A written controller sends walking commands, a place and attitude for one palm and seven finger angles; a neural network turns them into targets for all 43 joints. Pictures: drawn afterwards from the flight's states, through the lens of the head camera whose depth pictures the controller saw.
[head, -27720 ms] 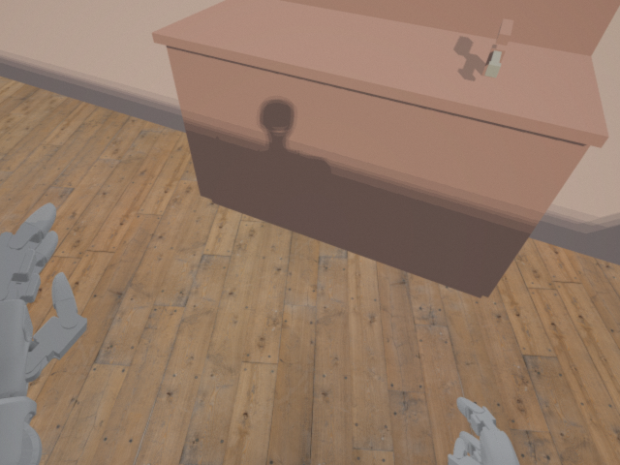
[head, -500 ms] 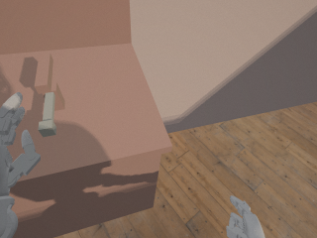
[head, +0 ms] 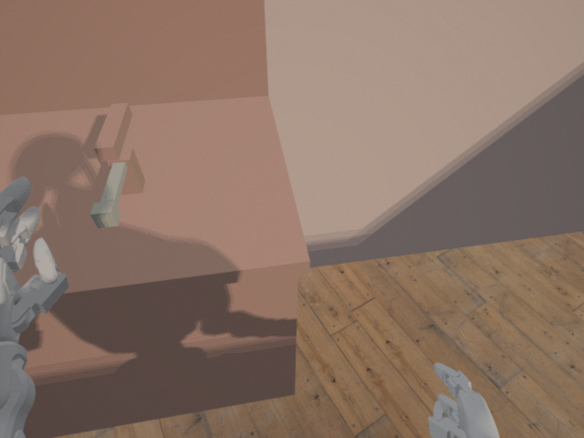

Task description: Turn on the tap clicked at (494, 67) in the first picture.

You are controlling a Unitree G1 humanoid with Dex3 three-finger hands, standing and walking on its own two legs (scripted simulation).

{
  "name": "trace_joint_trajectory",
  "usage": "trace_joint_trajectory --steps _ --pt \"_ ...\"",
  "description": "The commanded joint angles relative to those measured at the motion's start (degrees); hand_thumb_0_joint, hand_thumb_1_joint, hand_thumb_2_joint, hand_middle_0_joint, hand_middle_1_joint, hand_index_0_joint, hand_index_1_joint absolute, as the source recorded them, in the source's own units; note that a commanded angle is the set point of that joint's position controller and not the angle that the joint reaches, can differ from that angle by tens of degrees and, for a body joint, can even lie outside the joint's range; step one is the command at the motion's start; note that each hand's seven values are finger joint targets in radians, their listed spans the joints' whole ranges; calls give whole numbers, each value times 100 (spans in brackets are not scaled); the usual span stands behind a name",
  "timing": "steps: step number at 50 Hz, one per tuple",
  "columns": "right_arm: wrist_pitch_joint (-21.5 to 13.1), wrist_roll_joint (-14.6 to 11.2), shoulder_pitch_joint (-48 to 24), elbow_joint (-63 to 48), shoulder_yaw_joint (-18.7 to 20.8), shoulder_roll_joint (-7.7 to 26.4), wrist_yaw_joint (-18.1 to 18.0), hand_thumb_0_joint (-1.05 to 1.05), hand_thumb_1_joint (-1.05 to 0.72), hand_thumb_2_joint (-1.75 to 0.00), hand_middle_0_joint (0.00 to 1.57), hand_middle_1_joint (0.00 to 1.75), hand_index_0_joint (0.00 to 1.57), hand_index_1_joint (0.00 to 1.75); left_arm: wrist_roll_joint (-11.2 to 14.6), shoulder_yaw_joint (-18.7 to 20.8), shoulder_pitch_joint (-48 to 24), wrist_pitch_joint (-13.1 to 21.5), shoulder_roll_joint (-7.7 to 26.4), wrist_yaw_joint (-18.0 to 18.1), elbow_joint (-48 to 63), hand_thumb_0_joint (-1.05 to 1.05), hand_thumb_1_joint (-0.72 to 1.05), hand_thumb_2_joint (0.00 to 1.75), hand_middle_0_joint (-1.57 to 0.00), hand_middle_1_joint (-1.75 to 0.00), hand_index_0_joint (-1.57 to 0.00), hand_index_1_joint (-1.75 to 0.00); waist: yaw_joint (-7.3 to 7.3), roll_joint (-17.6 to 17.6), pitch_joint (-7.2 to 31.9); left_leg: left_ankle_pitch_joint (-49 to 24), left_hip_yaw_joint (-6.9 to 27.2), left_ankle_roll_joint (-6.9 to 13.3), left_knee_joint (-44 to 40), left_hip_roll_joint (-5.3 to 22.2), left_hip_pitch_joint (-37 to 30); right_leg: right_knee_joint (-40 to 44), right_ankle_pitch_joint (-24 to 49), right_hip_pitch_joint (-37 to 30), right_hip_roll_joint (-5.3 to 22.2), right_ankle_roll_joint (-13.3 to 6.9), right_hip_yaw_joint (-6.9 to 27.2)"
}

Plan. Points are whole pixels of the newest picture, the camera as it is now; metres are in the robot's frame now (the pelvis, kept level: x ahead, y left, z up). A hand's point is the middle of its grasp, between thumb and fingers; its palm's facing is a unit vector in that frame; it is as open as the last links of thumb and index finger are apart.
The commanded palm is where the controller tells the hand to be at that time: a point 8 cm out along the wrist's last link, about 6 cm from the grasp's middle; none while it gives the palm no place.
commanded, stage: turn the palm inward beside the body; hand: left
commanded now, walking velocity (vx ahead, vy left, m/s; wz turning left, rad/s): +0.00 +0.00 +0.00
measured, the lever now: (106, 214) +0.36 +0.33 +0.12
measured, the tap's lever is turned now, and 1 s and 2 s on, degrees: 0 0 0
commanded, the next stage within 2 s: reach beside the lever's end, fingers flat in 1.78 s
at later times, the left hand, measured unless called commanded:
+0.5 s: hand (91, 281) +0.22 +0.26 +0.16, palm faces +0.46 -0.86 -0.24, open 7.4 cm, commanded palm +0.17 +0.29 +0.18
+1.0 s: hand (85, 298) +0.20 +0.25 +0.16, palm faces +0.46 -0.87 -0.16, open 7.4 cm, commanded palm +0.14 +0.29 +0.17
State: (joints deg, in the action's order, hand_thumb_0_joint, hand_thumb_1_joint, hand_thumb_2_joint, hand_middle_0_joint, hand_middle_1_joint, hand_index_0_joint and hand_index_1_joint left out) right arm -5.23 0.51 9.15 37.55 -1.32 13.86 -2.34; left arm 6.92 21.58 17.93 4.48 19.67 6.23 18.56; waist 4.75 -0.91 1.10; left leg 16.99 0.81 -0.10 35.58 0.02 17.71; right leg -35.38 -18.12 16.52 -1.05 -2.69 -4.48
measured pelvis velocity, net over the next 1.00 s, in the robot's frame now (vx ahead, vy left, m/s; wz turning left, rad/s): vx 0.01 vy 0.01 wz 0.00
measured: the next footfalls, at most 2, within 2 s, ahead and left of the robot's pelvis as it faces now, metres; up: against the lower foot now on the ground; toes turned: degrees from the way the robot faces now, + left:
none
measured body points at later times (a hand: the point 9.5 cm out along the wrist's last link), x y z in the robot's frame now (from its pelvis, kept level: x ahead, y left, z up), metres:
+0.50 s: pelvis +0.03 +0.00 +0.00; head +0.02 -0.02 +0.45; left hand +0.19 +0.30 +0.17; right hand +0.21 -0.24 -0.09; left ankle +0.02 +0.12 -0.73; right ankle +0.01 -0.08 -0.73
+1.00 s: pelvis +0.01 +0.01 +0.00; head -0.02 -0.01 +0.45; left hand +0.17 +0.29 +0.17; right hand +0.21 -0.19 -0.07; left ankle +0.02 +0.12 -0.73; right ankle +0.01 -0.08 -0.73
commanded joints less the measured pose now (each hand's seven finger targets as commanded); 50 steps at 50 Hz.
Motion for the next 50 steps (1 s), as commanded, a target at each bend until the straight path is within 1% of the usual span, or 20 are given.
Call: trace_joint_trajectory --steps 1,4,5,8,9,10,12,14,15,18,21,24,27,29,31,34,36,38,40,50 --pt "-450 -100 -901 -753 202 569 -228 0 -90 -90 20 30 20 30 -54 67 -1751 124 1230 -95 1070 0 90 90 -20 -30 -20 -30 -252 -344 165 625 -43 173 -362 -184 90 1313 -1380 233 340 255 953" --pt "-450 -144 -1057 -665 213 581 -337 0 -90 -90 20 30 20 30 6 299 -1690 -246 1506 -192 863 0 90 90 -20 -30 -20 -30 -147 -27 74 509 19 60 -70 -95 331 1642 -1732 -3 707 415 1585" --pt "-451 -148 -1109 -661 231 555 -339 0 -90 -90 20 30 20 30 49 277 -1777 -283 1427 -201 990 0 90 90 -20 -30 -20 -30 -145 54 146 454 74 36 -23 -62 351 1646 -1668 -84 813 464 1665" --pt "-469 -143 -1127 -647 274 547 -319 0 -90 -90 20 30 20 30 253 647 -1140 -293 1434 -134 1050 0 90 90 -20 -30 -20 -30 24 428 322 224 214 -2 -24 8 439 1474 -948 -387 901 561 1705" --pt "-454 -163 -1122 -607 282 548 -301 0 -90 -90 20 30 20 30 286 910 -850 -317 1610 -82 962 0 90 90 -20 -30 -20 -30 108 378 342 159 196 -13 -18 13 443 1456 -746 -467 895 576 1704" --pt "-467 -160 -1095 -671 277 524 -272 0 -90 -90 20 30 20 30 345 759 -756 -273 1352 -70 1201 0 90 90 -20 -30 -20 -30 71 356 439 3 179 5 -30 -3 406 1315 -176 -545 907 585 1626" --pt "-500 -174 -907 -696 283 554 -230 0 -90 -90 20 30 20 30 417 822 -279 -264 1251 -45 1234 0 90 90 -20 -30 -20 -30 80 497 630 -443 117 56 -76 -42 309 964 1091 -678 762 589 1348" --pt "-515 -182 -726 -703 296 598 -205 0 -90 -90 20 30 20 30 410 953 40 -261 1318 -28 1427 0 90 90 -20 -30 -20 -30 118 302 900 -1021 14 122 -127 -96 73 624 2278 -793 561 571 966" --pt "-546 -183 -636 -779 284 586 -194 0 -90 -90 20 30 20 30 456 779 85 -249 1099 -65 1510 0 90 90 -20 -30 -20 -30 68 263 874 -1190 -26 142 -162 -115 -16 522 2596 -727 503 560 811" --pt "-639 -177 -447 -817 327 642 -198 0 -90 -90 20 30 20 30 501 685 230 -165 994 -151 1753 0 90 90 -20 -30 -20 -30 13 202 968 -1613 -69 180 -143 -147 -261 346 3090 -618 356 508 535" --pt "-727 -173 -358 -811 333 646 -206 0 -90 -90 20 30 20 30 503 535 234 -75 844 -166 1837 0 90 90 -20 -30 -20 -30 -14 188 865 -1672 -29 183 -160 -151 -280 306 2775 -429 267 422 389" --pt "-824 -164 -383 -806 328 639 -229 0 -90 -90 20 30 20 30 407 429 19 20 873 -83 2176 0 90 90 -20 -30 -20 -30 -5 -177 831 -1731 -23 179 -178 -154 -414 317 2202 -247 164 282 306" --pt "-881 -145 -337 -810 320 640 -223 0 -90 -90 20 30 20 30 387 250 168 -8 669 -22 2126 0 90 90 -20 -30 -20 -30 -1 -194 888 -1713 55 137 -241 -127 -426 292 1849 -192 124 212 226" --pt "-887 -167 -433 -816 281 617 -234 0 -90 -90 20 30 20 30 341 214 171 -103 665 23 2168 0 90 90 -20 -30 -20 -30 50 -283 742 -1587 80 104 -339 -97 -403 343 1524 -137 95 179 182" --pt "-891 -159 -465 -834 252 605 -247 0 -90 -90 20 30 20 30 363 97 191 -249 529 73 2088 0 90 90 -20 -30 -20 -30 28 -82 666 -1369 152 101 -436 -82 -357 394 1262 -104 85 177 152" --pt "-846 -173 -596 -840 211 592 -289 0 -90 -90 20 30 20 30 360 153 140 -512 568 139 2081 0 90 90 -20 -30 -20 -30 59 -75 528 -1088 157 95 -563 -65 -333 547 925 -104 71 175 153" --pt "-834 -178 -653 -864 173 557 -292 0 -90 -90 20 30 20 30 367 -31 67 -643 410 161 2106 0 90 90 -20 -30 -20 -30 38 -150 447 -892 189 80 -650 -48 -337 595 692 -69 71 170 143" --pt "-832 -168 -694 -883 165 557 -286 0 -90 -90 20 30 20 30 377 -39 69 -702 405 185 2206 0 90 90 -20 -30 -20 -30 46 -96 488 -899 202 70 -686 -46 -377 622 692 -123 64 165 140" --pt "-832 -149 -738 -896 133 524 -279 0 -90 -90 20 30 20 30 326 -113 20 -722 371 234 2399 0 90 90 -20 -30 -20 -30 46 -321 558 -968 189 40 -714 -42 -470 625 715 -142 69 150 134" --pt "-842 -160 -848 -871 82 504 -292 0 -90 -90 20 30 20 30 367 -283 140 -941 192 335 2442 0 90 90 -20 -30 -20 -30 32 -145 301 -502 206 61 -859 -53 -385 824 349 -158 81 163 148"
